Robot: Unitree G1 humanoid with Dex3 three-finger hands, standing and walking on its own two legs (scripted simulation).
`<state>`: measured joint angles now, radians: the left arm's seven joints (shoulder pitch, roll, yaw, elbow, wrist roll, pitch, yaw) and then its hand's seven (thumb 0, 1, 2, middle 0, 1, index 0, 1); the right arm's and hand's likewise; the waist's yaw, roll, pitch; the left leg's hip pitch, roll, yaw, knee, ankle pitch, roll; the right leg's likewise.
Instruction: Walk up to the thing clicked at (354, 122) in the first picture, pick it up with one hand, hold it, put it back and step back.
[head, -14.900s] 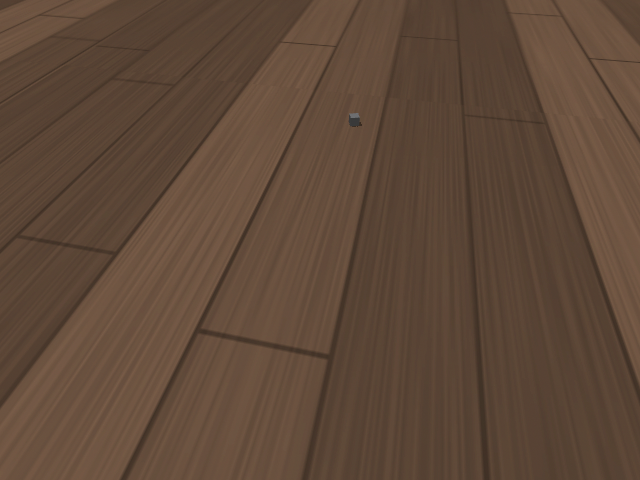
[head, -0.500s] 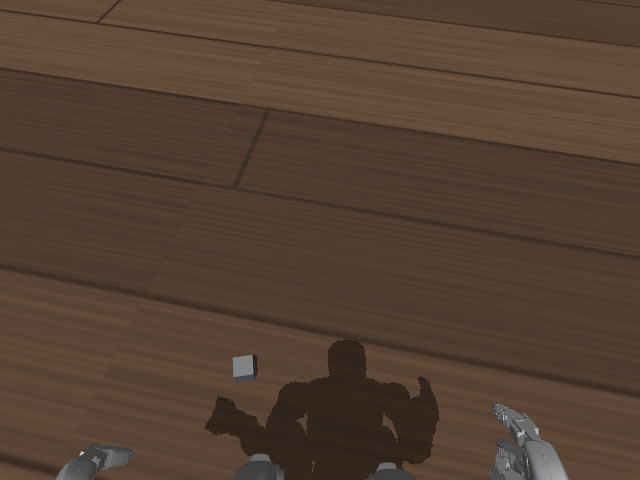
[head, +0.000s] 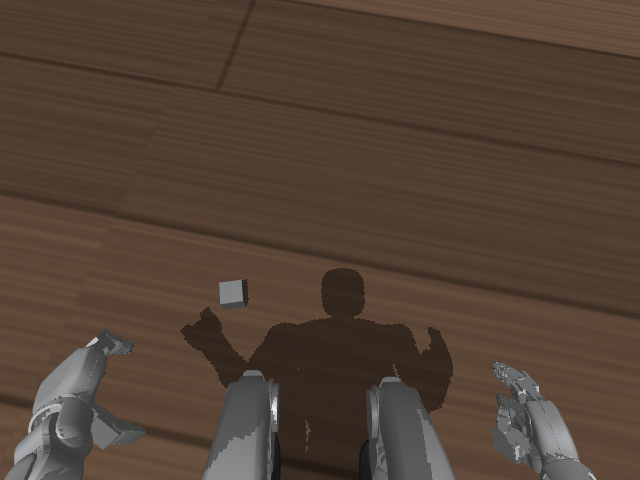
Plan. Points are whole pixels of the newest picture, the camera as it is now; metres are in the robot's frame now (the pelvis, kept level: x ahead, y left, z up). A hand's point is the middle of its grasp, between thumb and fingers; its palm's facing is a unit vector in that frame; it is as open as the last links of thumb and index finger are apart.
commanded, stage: rise first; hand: left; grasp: from above
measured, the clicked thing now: (232, 295) +0.50 +0.22 -0.53
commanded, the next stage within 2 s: none
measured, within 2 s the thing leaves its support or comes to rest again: neither
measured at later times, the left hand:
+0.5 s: hand (164, 332) +0.36 +0.29 -0.31, palm faces -0.44 -0.14 -0.89, open 11.6 cm
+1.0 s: hand (182, 312) +0.41 +0.29 -0.37, palm faces -0.43 -0.06 -0.90, open 11.9 cm
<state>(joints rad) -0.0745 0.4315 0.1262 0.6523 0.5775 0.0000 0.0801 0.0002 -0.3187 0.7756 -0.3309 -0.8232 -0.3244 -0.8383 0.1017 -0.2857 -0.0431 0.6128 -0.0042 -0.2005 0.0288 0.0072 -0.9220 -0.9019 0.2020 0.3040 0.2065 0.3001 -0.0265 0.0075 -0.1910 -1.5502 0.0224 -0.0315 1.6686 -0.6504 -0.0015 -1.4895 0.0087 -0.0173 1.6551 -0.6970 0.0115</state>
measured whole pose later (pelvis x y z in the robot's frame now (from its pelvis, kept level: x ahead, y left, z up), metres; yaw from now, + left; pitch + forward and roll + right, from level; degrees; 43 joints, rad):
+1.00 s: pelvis -0.05 +0.00 -0.21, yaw -6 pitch +34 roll -7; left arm -0.89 0.73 0.15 1.41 1.23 -0.19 0.41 0.00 -0.17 0.70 -0.42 -0.67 -0.42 -0.68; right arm 0.11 -0.24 0.03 0.77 -0.14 -0.06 0.12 0.00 -0.90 -0.90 0.20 0.30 0.21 0.30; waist -0.18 -0.02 -0.07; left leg -2.29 0.04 -0.12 2.35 -0.67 0.00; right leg -2.19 0.05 -0.09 2.30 -0.71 0.02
